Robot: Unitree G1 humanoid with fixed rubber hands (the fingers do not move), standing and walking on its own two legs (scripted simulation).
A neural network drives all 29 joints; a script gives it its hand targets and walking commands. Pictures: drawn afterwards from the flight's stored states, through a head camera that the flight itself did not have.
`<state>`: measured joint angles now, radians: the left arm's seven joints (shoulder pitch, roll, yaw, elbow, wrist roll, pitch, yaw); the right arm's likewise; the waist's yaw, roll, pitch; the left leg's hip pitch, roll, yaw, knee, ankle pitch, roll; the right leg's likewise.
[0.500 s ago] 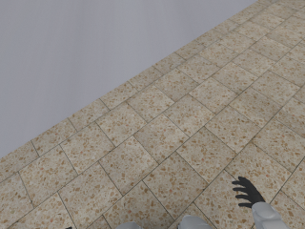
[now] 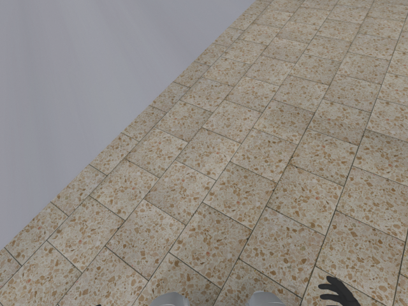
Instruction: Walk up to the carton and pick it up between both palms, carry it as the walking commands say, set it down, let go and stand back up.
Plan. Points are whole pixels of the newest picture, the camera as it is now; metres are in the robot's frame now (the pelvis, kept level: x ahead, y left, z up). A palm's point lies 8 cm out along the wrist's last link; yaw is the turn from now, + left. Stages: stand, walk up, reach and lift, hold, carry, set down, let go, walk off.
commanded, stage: walk up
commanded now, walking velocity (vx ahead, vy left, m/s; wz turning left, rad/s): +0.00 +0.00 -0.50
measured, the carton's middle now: out of the picture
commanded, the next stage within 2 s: none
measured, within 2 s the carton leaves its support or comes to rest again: neither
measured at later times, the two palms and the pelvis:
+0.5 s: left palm out of the picture +0.08 +0.25 -0.13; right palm out of the picture +0.00 -0.27 -0.11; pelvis -0.04 +0.01 +0.00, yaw -13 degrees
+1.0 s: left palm out of the picture +0.10 +0.21 -0.13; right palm out of the picture -0.09 -0.28 -0.11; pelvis -0.08 +0.01 +0.00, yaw -25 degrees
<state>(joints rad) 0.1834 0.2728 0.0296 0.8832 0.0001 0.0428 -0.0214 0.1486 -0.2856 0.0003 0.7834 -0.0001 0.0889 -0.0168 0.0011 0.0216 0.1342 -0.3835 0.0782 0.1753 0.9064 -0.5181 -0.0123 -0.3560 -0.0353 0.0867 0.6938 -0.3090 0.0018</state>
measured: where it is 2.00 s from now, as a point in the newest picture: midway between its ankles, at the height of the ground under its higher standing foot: outside the picture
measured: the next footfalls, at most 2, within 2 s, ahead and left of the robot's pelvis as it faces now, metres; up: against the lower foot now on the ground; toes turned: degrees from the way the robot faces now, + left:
left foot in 0.24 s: +0.02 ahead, +0.12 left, +0.00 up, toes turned +4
right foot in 0.60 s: -0.02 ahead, -0.15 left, +0.00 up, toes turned -15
